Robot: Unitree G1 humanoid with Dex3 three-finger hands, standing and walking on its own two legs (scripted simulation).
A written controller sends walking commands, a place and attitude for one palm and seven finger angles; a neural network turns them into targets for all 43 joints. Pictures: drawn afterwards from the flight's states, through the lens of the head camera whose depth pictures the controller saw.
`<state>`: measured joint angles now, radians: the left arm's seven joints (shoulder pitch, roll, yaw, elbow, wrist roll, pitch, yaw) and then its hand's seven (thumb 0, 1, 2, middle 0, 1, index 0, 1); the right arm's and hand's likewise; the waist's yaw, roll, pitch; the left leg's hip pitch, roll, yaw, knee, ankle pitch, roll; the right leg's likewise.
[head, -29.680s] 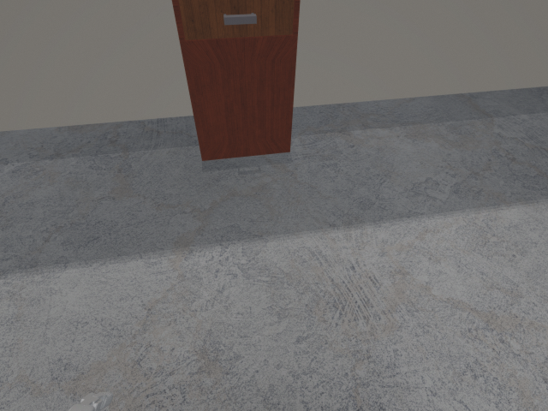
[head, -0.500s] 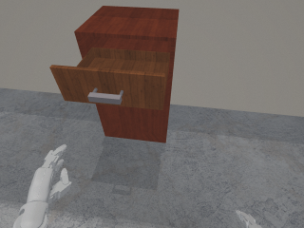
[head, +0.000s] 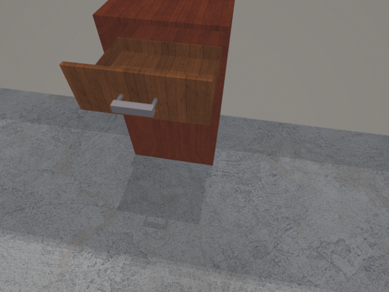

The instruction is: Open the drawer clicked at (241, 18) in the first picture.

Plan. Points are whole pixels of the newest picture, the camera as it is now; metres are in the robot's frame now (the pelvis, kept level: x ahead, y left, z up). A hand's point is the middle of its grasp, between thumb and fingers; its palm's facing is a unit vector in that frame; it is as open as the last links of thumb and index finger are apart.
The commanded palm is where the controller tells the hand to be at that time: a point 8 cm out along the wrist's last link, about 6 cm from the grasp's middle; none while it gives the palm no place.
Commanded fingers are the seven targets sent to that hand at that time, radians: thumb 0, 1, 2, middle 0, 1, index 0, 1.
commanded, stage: let the arm hang, fingers relaxed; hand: left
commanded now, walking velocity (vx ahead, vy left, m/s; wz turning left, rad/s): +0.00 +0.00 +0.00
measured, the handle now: (135, 103) +0.63 +0.22 -0.02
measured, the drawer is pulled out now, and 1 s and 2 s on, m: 0.30 0.30 0.30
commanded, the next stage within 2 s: look to check the result in 0.48 s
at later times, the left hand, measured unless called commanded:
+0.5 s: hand out of the picture +0.11 +0.22 -0.16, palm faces -0.03 -0.95 -0.30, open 7.4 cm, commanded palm none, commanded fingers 0.00 0.90 0.90 -0.20 -0.30 -0.20 -0.30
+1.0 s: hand (97, 291) +0.14 +0.23 -0.15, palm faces -0.05 -0.94 -0.35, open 7.4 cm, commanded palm none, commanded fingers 0.00 0.90 0.90 -0.20 -0.30 -0.20 -0.30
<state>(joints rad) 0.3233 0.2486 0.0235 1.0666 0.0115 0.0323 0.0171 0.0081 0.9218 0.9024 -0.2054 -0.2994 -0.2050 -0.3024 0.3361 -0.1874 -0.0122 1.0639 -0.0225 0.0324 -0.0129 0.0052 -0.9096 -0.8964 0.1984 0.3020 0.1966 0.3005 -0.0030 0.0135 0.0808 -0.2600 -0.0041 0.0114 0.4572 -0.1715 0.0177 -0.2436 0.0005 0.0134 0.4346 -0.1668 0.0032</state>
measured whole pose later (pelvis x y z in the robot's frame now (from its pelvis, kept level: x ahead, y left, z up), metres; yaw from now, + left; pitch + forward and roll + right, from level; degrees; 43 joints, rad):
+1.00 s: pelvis +0.05 -0.01 +0.01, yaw -1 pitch -1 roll +0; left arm 0.08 0.33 0.02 1.11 0.01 -0.01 0.01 0.01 0.90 0.90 -0.21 -0.30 -0.21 -0.30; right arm 0.09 -0.33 -0.01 1.11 -0.02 0.00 0.00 0.00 -0.91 -0.90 0.20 0.30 0.20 0.30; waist -0.02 0.01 0.09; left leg -0.12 0.01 0.03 0.32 -0.18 0.00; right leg -0.12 0.01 0.03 0.32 -0.18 0.00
